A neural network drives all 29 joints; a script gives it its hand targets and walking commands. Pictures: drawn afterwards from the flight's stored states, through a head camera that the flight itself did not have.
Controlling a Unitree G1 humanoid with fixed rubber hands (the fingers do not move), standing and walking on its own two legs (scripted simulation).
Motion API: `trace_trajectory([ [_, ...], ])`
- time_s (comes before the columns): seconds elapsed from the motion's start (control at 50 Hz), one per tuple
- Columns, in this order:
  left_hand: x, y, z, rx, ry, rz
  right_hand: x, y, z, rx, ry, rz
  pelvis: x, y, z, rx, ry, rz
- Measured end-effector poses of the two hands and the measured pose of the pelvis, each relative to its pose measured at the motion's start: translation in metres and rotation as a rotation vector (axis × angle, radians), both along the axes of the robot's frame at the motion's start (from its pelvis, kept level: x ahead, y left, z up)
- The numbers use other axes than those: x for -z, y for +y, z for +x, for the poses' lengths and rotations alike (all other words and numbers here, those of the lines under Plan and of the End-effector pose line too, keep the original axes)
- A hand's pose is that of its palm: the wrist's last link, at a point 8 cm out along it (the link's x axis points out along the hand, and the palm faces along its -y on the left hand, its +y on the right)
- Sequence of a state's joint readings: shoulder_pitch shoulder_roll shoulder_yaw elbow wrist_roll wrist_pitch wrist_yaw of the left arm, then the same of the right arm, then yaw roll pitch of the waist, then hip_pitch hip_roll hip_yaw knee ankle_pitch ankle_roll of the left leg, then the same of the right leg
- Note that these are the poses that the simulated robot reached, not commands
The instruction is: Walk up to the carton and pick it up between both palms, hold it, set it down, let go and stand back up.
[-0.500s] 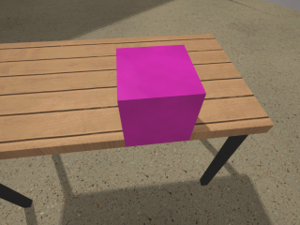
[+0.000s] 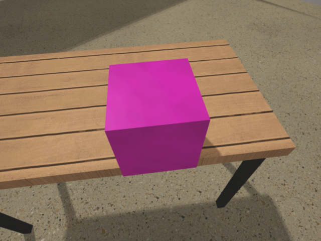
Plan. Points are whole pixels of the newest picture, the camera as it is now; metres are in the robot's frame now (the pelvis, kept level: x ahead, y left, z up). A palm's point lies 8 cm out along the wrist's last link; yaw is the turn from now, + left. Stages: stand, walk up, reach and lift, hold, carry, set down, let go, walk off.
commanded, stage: walk up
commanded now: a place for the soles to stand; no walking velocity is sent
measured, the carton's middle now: (154, 118) +0.40 +0.04 +0.07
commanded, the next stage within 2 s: reach and lift in 1.80 s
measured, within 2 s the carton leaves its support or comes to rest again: neither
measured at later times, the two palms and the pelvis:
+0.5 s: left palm out of the picture +0.06 +0.26 -0.12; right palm out of the picture +0.04 -0.25 -0.13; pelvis +0.01 +0.00 +0.01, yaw -1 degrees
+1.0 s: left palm out of the picture -0.01 +0.25 -0.13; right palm out of the picture -0.02 -0.24 -0.13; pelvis +0.00 +0.00 +0.01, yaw +1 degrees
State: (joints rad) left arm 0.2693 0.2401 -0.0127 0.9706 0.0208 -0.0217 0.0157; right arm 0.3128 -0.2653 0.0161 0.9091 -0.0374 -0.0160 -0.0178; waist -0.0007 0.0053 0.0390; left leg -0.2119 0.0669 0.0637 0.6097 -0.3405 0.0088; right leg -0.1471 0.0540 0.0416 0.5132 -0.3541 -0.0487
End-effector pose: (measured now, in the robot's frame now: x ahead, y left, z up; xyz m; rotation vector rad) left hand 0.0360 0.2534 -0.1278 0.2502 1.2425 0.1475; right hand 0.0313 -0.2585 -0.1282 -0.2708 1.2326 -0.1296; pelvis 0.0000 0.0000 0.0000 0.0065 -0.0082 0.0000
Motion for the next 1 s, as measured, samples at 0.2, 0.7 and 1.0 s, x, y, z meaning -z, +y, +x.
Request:
trace_trajectory([
  [0.2,0.008,0.017,-0.018,-0.019,0.11,0.009,-0.008,0.026,0.053,-0.004,-0.114,0.014,0.0,0.012,0.014,0.017,-0.016,0.004],
  [0.7,-0.005,0.005,-0.006,0.014,0.064,0.015,0.001,0.007,-0.016,0.038,0.071,0.027,-0.01,0.001,-0.001,0.005,-0.031,-0.004],
  [1.0,0.001,0.001,-0.043,-0.017,0.15,-0.012,0.004,0.015,-0.05,0.036,0.193,0.027,-0.009,0.004,0.001,-0.015,-0.022,-0.006],
])
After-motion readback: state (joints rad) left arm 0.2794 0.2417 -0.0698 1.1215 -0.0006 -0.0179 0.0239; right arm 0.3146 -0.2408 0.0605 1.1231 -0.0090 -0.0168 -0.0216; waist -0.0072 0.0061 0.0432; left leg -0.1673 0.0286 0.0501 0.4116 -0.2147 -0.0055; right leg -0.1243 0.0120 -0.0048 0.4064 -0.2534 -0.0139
